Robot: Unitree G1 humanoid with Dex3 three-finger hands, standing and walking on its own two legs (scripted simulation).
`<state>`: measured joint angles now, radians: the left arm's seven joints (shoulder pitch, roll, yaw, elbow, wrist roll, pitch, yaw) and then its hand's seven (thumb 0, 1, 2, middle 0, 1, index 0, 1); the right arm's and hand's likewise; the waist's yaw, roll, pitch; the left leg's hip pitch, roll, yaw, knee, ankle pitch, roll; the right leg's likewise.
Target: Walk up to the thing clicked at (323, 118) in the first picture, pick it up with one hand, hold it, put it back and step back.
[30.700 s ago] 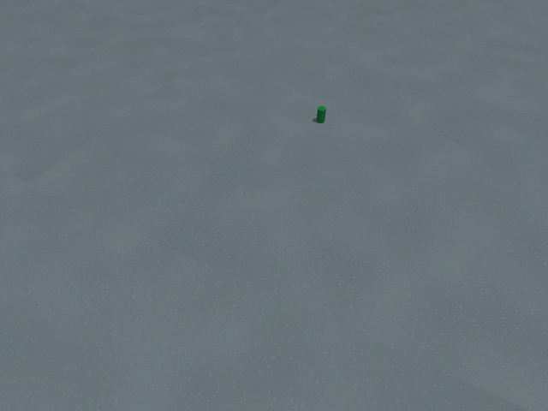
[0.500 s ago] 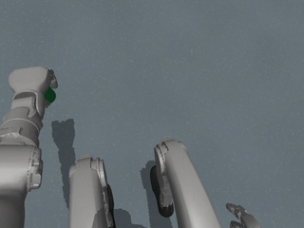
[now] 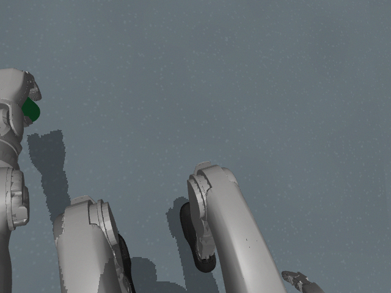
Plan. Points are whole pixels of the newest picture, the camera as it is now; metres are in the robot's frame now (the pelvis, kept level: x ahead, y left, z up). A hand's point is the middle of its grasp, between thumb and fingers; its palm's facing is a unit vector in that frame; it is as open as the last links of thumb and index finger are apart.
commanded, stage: crouch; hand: left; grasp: from above
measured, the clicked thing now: (18, 105) +0.53 +0.24 -0.18
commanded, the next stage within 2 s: lower in 0.38 s
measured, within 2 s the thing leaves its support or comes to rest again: neither
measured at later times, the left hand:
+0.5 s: hand (18, 106) +0.53 +0.24 -0.19, palm faces -0.45 -0.04 -0.89, open 7.2 cm
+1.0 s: hand (32, 112) +0.54 +0.23 -0.24, palm faces -0.45 -0.04 -0.89, open 7.2 cm
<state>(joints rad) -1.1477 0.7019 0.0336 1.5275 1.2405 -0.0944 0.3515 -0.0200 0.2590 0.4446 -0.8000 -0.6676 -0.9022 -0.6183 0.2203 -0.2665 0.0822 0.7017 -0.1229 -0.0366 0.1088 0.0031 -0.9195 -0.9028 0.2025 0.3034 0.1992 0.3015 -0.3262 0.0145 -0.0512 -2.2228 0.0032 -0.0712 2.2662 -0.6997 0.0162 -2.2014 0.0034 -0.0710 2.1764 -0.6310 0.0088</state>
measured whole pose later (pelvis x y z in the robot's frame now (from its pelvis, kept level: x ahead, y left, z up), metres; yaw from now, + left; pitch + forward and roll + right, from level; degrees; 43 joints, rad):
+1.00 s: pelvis +0.00 +0.00 -0.05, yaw -4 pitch +34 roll -10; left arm -1.21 0.85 0.04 1.61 1.28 -0.12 0.40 -0.02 0.27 0.43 -0.80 -0.66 -0.90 -0.62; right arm 0.21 -0.30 0.21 0.66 -0.15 -0.07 0.13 0.00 -0.91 -0.90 0.20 0.30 0.20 0.30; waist -0.39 -0.03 0.06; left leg -2.36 0.01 -0.13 2.46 -0.71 0.02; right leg -2.32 0.01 -0.13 2.32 -0.61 0.02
